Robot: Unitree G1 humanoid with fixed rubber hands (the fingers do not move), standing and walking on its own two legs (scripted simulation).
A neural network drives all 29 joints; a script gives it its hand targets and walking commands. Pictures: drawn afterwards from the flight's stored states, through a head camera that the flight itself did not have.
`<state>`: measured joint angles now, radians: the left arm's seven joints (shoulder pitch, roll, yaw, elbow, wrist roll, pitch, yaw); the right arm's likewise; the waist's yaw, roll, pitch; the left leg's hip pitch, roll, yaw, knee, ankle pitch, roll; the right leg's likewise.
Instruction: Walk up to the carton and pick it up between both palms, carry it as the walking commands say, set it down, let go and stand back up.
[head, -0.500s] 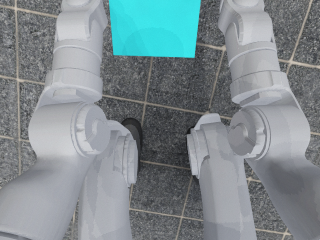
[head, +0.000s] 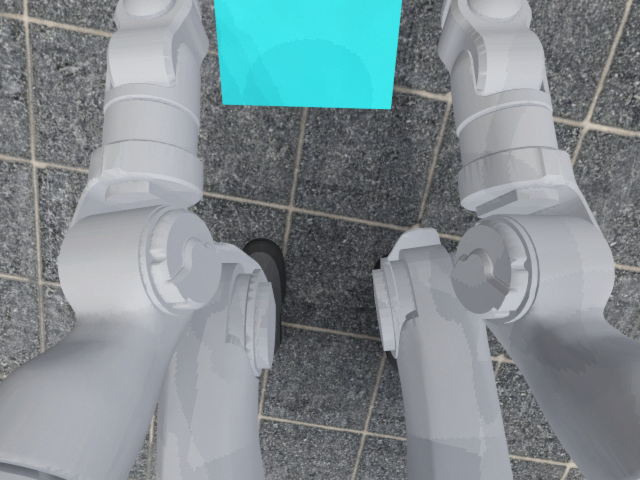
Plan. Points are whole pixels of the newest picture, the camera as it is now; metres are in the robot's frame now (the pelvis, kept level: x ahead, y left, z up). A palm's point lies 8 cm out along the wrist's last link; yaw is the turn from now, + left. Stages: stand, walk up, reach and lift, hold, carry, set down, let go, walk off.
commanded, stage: set down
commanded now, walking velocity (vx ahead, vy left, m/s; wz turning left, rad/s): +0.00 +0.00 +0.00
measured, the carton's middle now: out of the picture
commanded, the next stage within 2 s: none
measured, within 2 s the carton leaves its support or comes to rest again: rests again in 1.14 s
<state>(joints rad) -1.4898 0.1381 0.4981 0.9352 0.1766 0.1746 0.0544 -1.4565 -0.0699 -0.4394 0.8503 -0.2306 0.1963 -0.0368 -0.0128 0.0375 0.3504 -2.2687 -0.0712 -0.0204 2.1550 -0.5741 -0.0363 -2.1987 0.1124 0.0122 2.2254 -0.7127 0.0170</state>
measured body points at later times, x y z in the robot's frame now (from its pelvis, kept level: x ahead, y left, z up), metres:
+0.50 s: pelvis +0.01 +0.00 +0.00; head +0.39 -0.02 +0.23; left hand +0.58 +0.12 -0.18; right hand +0.56 -0.13 -0.18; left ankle +0.11 +0.12 -0.34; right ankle +0.07 -0.11 -0.34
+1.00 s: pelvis +0.01 +0.00 +0.00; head +0.39 -0.02 +0.23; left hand +0.58 +0.12 -0.18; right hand +0.57 -0.13 -0.19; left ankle +0.11 +0.12 -0.34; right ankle +0.07 -0.11 -0.34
